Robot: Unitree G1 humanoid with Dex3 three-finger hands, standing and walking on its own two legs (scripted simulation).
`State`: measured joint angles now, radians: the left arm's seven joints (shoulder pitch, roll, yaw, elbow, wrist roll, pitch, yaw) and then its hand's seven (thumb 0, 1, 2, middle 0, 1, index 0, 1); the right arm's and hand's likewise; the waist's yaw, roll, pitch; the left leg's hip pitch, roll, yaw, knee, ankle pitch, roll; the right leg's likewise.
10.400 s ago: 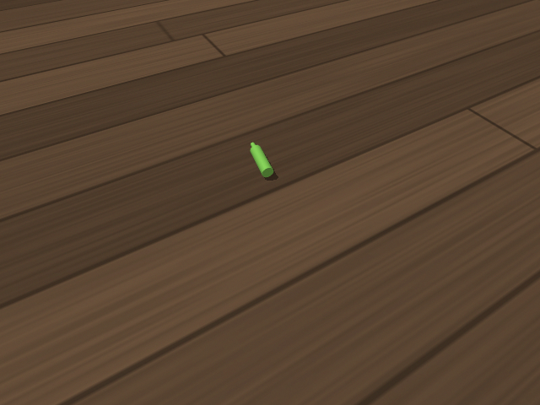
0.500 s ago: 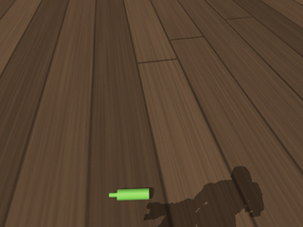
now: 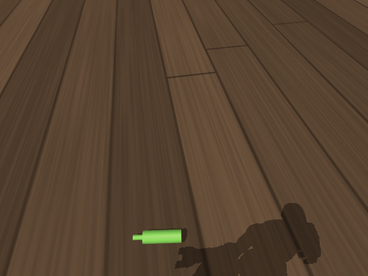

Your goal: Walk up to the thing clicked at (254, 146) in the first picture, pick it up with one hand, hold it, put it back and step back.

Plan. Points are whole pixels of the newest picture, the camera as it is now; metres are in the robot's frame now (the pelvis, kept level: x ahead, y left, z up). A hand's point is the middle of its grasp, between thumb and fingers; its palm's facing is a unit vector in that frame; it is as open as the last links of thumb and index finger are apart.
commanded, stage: stand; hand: left
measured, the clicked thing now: (157, 236) +0.42 +0.17 -0.75
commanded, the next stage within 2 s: walk up in 0.54 s
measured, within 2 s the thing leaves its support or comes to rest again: neither
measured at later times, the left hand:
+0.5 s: hand out of the picture +0.06 +0.26 -0.16, palm faces -0.02 -0.94 -0.34, open 7.4 cm
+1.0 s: hand out of the picture +0.05 +0.16 -0.16, palm faces -0.01 -0.94 -0.35, open 7.4 cm
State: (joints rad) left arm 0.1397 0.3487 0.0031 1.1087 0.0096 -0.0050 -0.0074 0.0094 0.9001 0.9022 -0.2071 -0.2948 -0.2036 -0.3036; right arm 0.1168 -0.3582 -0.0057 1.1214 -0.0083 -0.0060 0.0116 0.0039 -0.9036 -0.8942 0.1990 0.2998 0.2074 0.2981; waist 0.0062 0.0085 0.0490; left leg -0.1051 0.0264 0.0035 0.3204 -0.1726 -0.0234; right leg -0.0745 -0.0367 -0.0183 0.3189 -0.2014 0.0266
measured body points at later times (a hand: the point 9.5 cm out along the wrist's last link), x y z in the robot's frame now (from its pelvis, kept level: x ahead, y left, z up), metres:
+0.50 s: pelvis +0.00 +0.00 +0.00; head +0.01 +0.00 +0.45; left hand +0.06 +0.30 -0.13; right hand +0.07 -0.30 -0.13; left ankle +0.00 +0.13 -0.75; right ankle -0.02 -0.13 -0.75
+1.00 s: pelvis -0.01 -0.09 -0.02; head +0.02 -0.10 +0.43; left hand +0.05 +0.21 -0.14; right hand +0.05 -0.43 -0.14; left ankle -0.03 +0.06 -0.71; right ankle -0.01 -0.20 -0.75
